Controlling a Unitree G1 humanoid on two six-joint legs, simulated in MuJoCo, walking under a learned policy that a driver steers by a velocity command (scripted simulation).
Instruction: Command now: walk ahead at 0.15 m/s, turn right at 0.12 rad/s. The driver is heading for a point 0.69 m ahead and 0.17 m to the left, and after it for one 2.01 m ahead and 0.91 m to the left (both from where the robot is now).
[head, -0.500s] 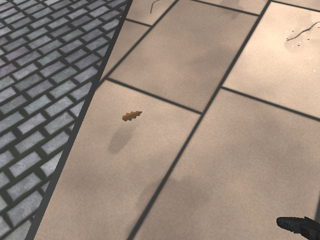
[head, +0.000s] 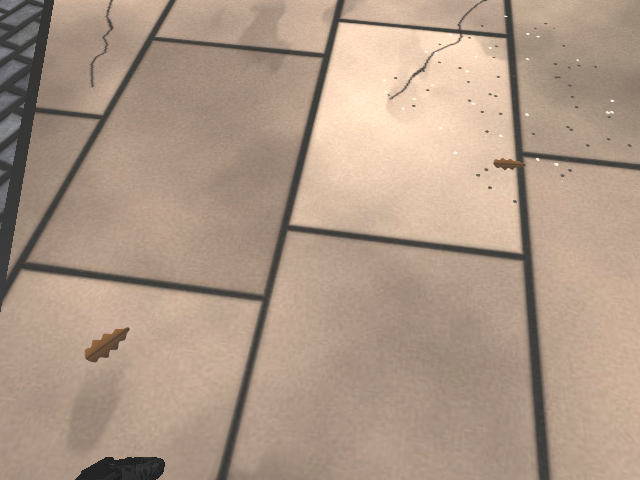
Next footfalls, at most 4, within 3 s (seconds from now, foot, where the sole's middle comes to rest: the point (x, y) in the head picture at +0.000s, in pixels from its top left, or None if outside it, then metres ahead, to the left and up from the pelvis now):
0.02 right None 0.15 -0.11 -0.78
0.32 left None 0.09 0.14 -0.78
1.54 left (249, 470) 0.50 0.12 -0.78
2.04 right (341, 427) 0.57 -0.07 -0.78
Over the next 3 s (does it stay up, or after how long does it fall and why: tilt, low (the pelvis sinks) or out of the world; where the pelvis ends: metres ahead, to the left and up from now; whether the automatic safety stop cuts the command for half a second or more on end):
stays up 0.78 0.35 -0.01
